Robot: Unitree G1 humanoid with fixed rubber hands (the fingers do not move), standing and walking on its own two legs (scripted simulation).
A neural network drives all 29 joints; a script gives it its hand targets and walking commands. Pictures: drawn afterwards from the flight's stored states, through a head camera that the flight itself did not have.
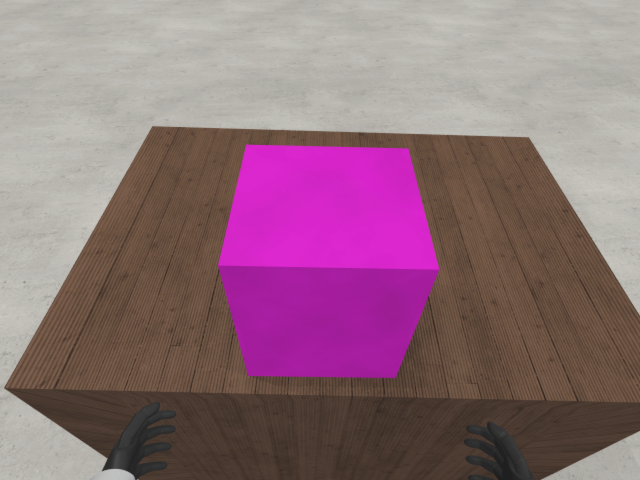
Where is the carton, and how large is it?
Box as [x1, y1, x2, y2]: [218, 145, 438, 377]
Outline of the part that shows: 246,145 218,266 248,375 395,377 438,271 438,266 408,149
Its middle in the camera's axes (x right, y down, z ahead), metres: +0.00 +0.03 +0.53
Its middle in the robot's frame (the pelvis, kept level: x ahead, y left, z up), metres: +0.39 +0.02 +0.06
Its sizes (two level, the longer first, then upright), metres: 0.210 0.200 0.250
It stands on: a pedestal, 0.72 m high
